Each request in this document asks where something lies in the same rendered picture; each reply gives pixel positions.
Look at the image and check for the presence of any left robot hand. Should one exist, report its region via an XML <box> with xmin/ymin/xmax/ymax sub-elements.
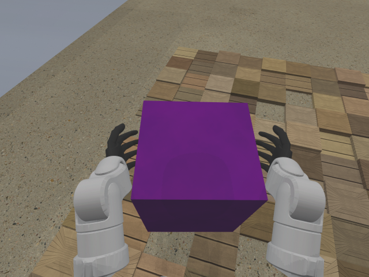
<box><xmin>106</xmin><ymin>123</ymin><xmax>138</xmax><ymax>170</ymax></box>

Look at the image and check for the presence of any carton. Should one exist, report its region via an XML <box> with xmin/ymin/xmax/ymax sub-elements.
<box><xmin>131</xmin><ymin>100</ymin><xmax>268</xmax><ymax>232</ymax></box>

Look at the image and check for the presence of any robot left forearm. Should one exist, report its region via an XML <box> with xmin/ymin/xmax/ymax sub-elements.
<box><xmin>73</xmin><ymin>156</ymin><xmax>132</xmax><ymax>277</ymax></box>

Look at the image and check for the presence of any right robot hand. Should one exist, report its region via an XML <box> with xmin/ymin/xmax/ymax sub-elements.
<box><xmin>255</xmin><ymin>125</ymin><xmax>292</xmax><ymax>173</ymax></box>

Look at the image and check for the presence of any robot right forearm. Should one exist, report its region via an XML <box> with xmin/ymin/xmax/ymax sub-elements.
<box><xmin>265</xmin><ymin>157</ymin><xmax>326</xmax><ymax>277</ymax></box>

